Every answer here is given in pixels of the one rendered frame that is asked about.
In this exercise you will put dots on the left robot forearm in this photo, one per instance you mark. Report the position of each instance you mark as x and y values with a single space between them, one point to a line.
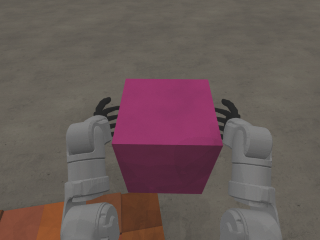
85 152

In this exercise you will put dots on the right robot forearm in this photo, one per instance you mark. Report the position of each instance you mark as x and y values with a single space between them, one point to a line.
251 173

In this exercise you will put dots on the robot right hand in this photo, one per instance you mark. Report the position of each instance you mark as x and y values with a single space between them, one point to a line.
229 115

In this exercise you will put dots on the carton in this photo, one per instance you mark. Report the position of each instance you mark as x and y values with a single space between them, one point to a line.
166 138

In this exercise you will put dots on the robot right upper arm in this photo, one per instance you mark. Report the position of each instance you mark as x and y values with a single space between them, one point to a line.
248 224

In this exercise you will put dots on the robot left upper arm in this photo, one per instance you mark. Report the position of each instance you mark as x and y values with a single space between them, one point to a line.
96 221

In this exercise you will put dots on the robot left hand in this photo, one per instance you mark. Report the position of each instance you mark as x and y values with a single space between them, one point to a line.
99 111

